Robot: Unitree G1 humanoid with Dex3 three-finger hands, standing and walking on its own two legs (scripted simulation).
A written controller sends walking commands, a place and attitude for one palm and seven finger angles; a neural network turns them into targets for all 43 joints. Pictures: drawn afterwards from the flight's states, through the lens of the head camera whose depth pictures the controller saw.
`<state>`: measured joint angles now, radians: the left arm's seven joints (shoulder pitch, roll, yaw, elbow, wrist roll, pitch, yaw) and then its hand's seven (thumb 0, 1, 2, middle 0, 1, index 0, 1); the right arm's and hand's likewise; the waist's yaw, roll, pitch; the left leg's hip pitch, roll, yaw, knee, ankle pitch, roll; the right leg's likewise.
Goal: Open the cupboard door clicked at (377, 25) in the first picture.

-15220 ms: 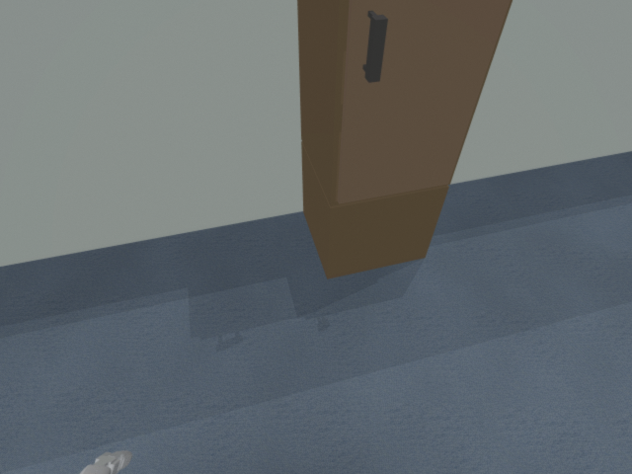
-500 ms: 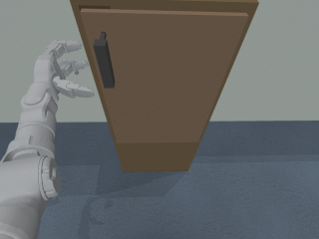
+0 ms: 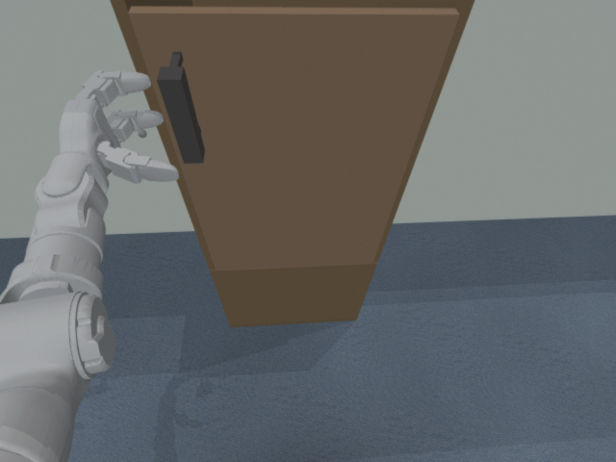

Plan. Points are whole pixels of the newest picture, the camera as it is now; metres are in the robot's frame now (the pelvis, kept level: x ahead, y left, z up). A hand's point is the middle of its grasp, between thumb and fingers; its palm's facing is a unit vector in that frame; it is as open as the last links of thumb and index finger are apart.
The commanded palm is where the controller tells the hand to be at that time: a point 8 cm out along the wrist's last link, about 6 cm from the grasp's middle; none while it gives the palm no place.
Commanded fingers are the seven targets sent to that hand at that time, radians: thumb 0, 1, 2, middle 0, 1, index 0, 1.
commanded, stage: slide the fingers in behind the handle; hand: left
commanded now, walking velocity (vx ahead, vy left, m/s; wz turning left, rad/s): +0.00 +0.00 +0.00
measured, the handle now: (185, 109) +0.54 +0.14 +0.15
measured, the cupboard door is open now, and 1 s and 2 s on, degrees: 0 0 0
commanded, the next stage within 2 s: close the thumb around the handle in 1.32 s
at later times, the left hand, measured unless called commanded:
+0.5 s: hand (148, 130) +0.49 +0.18 +0.15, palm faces +0.04 -1.00 +0.01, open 13.9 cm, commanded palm +0.47 +0.21 +0.15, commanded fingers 0.00 -0.50 0.30 -0.30 -1.20 -0.30 -1.20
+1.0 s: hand (195, 131) +0.50 +0.12 +0.15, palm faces +0.02 -1.00 +0.00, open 13.6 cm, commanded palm +0.47 +0.17 +0.15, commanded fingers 0.00 -0.50 0.30 -0.30 -1.20 -0.30 -1.20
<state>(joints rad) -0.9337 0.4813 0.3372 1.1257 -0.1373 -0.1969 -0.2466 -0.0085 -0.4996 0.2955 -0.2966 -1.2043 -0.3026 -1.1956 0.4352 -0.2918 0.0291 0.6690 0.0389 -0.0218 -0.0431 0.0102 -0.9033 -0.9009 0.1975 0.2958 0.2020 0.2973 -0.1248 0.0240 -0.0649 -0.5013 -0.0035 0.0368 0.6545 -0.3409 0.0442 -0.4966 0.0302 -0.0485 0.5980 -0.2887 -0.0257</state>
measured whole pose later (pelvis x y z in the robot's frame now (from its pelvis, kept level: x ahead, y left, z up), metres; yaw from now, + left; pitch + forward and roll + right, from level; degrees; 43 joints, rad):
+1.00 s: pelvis +0.00 -0.01 +0.00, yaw +1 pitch +11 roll -1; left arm -1.00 0.33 0.26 1.15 -0.08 -0.23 -0.07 -0.01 -0.50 0.30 -0.35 -1.27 -0.37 -1.24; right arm 0.37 -0.26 0.04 0.67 0.02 -0.07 -0.01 0.01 -0.90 -0.90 0.20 0.30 0.20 0.30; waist -0.12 0.02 -0.07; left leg -0.52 -0.01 0.03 0.68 -0.35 0.04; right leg -0.52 0.02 -0.06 0.64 -0.31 -0.03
